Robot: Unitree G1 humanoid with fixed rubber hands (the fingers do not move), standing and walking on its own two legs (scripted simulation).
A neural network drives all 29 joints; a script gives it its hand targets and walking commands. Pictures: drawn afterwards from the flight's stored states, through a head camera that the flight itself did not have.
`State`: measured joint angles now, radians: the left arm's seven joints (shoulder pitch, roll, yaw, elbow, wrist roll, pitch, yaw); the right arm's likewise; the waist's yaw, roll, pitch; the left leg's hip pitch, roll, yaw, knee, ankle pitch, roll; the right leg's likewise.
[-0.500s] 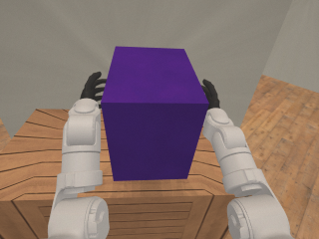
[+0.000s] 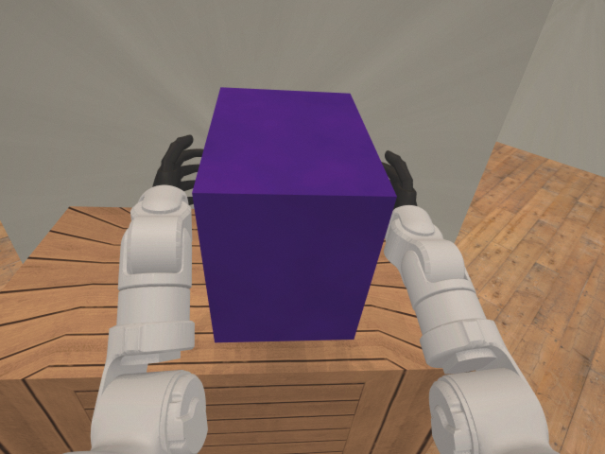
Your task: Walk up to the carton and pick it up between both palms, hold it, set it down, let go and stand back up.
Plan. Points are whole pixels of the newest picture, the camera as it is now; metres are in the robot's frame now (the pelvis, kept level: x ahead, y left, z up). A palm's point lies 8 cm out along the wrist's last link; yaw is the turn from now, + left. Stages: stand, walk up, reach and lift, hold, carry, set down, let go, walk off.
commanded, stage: hold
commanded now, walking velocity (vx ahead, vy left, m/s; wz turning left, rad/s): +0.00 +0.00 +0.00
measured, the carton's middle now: (286, 211) +0.42 +0.00 +0.17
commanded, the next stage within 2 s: none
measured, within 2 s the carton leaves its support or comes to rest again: neither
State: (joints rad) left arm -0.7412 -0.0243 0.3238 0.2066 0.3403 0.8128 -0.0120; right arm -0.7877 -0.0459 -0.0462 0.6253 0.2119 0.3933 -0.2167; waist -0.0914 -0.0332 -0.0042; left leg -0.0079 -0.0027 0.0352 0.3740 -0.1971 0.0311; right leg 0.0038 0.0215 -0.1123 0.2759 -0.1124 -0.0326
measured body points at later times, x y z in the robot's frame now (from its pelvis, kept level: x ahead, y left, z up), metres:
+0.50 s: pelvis +0.00 +0.00 +0.00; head -0.07 +0.02 +0.44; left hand +0.38 +0.15 +0.23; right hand +0.38 -0.15 +0.22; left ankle +0.02 +0.09 -0.75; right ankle +0.04 -0.10 -0.75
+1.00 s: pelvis +0.01 +0.00 +0.00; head -0.06 +0.03 +0.44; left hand +0.38 +0.15 +0.23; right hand +0.38 -0.14 +0.22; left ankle +0.02 +0.09 -0.75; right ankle +0.04 -0.10 -0.75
